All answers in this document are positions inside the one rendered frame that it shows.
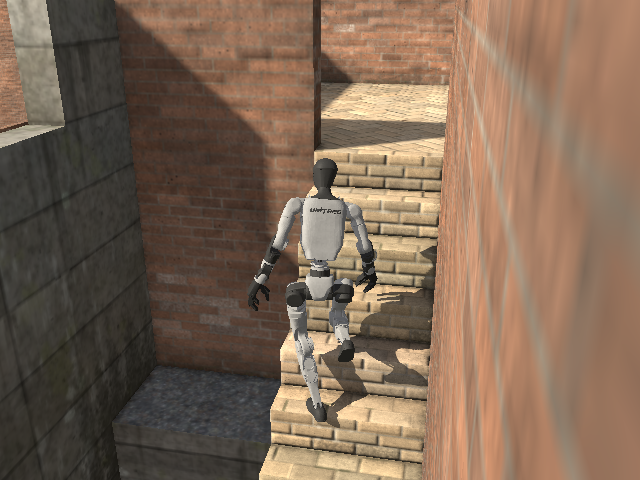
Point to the robot right upper arm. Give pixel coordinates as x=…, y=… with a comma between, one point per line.
x=354, y=213

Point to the right robot thigh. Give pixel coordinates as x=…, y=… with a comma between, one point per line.
x=343, y=292

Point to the right robot forearm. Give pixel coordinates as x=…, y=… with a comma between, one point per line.
x=368, y=261

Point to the robot left hand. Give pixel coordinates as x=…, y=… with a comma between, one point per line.
x=252, y=291

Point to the humanoid robot head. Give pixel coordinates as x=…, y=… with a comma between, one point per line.
x=324, y=173

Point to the robot left upper arm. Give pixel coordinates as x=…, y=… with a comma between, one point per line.
x=293, y=207

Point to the robot right hand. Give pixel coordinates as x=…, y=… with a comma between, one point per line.
x=363, y=277

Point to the left robot forearm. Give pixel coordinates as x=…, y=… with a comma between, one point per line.
x=268, y=263

